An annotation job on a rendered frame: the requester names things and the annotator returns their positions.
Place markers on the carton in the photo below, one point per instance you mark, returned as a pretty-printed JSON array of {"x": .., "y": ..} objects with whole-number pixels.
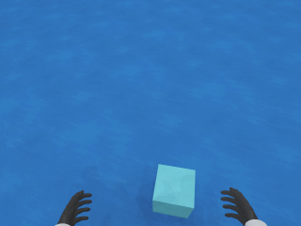
[{"x": 174, "y": 191}]

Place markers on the robot left hand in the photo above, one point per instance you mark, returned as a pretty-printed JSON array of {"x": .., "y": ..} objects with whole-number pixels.
[{"x": 71, "y": 211}]

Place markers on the robot right hand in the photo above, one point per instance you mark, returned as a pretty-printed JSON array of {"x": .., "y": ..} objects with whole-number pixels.
[{"x": 242, "y": 206}]

